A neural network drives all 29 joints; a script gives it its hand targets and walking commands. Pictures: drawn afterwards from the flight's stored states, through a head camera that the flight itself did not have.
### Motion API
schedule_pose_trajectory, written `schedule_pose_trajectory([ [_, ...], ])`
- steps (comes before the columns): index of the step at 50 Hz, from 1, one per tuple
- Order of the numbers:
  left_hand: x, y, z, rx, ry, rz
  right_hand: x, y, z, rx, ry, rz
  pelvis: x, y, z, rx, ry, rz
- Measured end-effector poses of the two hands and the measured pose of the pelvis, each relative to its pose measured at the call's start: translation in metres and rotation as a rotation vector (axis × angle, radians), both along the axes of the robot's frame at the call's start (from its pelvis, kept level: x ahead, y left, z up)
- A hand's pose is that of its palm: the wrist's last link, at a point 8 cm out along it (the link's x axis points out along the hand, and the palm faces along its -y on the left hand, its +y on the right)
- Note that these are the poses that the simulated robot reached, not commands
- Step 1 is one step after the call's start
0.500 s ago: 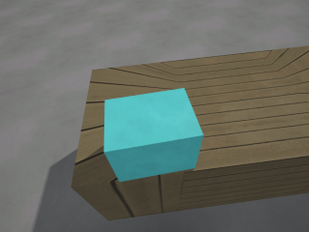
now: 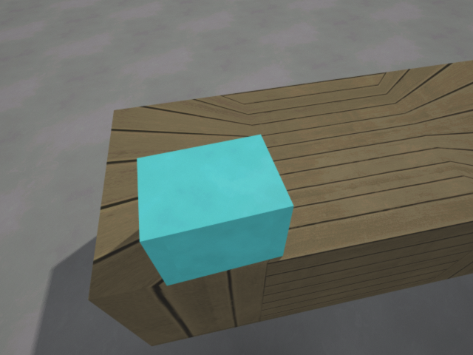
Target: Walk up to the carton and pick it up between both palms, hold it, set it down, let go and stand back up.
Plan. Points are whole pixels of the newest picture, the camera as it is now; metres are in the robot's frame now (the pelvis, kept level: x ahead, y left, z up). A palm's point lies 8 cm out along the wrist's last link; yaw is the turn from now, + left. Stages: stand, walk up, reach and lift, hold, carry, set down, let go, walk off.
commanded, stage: walk up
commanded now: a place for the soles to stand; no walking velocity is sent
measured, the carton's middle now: (213, 209) +0.44 +0.08 -0.09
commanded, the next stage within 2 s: reach and lift in 0.54 s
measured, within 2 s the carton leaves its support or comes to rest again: neither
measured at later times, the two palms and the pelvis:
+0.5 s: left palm out of the picture +0.05 +0.25 -0.12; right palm out of the picture +0.01 -0.26 -0.13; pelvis +0.00 +0.00 +0.01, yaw +0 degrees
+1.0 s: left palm out of the picture +0.11 +0.26 -0.11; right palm (383, 349) +0.16 -0.23 -0.12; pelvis -0.02 -0.02 -0.02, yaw +9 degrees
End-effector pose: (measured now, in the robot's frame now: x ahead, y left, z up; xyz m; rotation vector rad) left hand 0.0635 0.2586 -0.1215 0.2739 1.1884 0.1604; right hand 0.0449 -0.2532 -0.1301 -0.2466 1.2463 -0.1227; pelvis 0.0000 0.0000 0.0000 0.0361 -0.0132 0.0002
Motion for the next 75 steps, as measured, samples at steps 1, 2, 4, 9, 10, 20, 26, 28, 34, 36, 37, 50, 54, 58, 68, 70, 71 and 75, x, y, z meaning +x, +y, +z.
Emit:
schedule_pose_trajectory([
  [1,0.001,-0.003,0.0,-0.006,-0.004,-0.005,-0.001,-0.001,0.0,0.003,0.0,-0.006,0.001,-0.001,0.0,-0.002,-0.005,0.0],
  [2,0.003,-0.005,0.0,-0.012,-0.007,-0.008,-0.001,-0.001,-0.001,0.007,-0.001,-0.011,0.001,-0.001,0.0,-0.004,-0.008,0.002],
  [4,0.004,-0.01,0.0,-0.024,-0.016,-0.009,-0.001,-0.002,-0.002,0.015,-0.001,-0.014,0.001,-0.002,0.0,-0.004,-0.013,0.003],
  [9,0.003,-0.017,0.005,-0.029,-0.007,-0.008,-0.002,-0.002,-0.002,0.026,0.002,-0.022,-0.001,-0.001,0.004,-0.004,-0.002,0.006],
  [10,0.002,-0.016,0.006,-0.029,-0.001,-0.008,-0.003,-0.002,-0.002,0.026,0.005,-0.022,-0.001,-0.001,0.005,-0.005,0.001,0.005],
  [20,-0.007,-0.007,0.001,-0.025,0.048,-0.007,-0.032,0.0,0.001,0.004,0.073,-0.049,0.001,0.003,0.007,-0.007,0.002,-0.001],
  [26,-0.01,-0.005,-0.002,-0.02,0.06,-0.002,-0.036,-0.003,-0.001,-0.004,0.094,-0.058,0.004,0.003,0.005,-0.004,-0.007,-0.003],
  [28,-0.011,-0.006,-0.002,-0.018,0.064,0.0,-0.035,-0.003,-0.002,-0.004,0.094,-0.059,0.004,0.003,0.005,-0.004,-0.007,-0.003],
  [34,0.03,0.006,-0.019,-0.017,0.148,0.094,0.039,-0.008,-0.025,0.053,-0.008,0.06,-0.02,-0.001,-0.022,-0.021,0.025,0.086],
  [36,0.055,0.007,-0.014,-0.013,0.096,0.076,0.078,-0.006,-0.022,0.051,-0.109,0.077,-0.026,-0.003,-0.029,-0.028,0.029,0.097],
  [37,0.066,0.006,-0.01,-0.011,0.064,0.063,0.096,-0.005,-0.019,0.05,-0.163,0.077,-0.028,-0.004,-0.031,-0.032,0.029,0.101],
  [50,0.048,0.001,0.011,-0.013,-0.023,0.062,0.113,0.019,0.006,0.073,-0.261,0.06,-0.017,-0.017,-0.022,-0.05,-0.015,0.153],
  [54,0.037,0.004,0.002,0.0,-0.023,0.075,0.093,0.026,-0.006,0.084,-0.242,0.057,-0.02,-0.017,-0.025,-0.054,0.011,0.153],
  [58,0.048,0.01,0.005,0.016,-0.094,0.081,0.087,0.036,-0.009,0.097,-0.276,0.056,-0.023,-0.016,-0.027,-0.05,0.031,0.146],
  [68,0.078,0.009,0.043,-0.022,-0.295,0.069,0.101,0.046,0.024,0.129,-0.437,0.058,-0.015,-0.007,-0.01,-0.044,-0.02,0.138],
  [70,0.075,0.006,0.045,-0.03,-0.298,0.072,0.102,0.043,0.029,0.124,-0.447,0.066,-0.014,-0.005,-0.006,-0.043,-0.037,0.139],
  [71,0.072,0.006,0.045,-0.032,-0.298,0.074,0.103,0.041,0.031,0.122,-0.452,0.07,-0.013,-0.004,-0.005,-0.042,-0.045,0.139],
  [75,0.06,0.003,0.042,-0.033,-0.296,0.091,0.105,0.035,0.036,0.121,-0.463,0.089,-0.014,-0.003,-0.002,-0.038,-0.066,0.139],
])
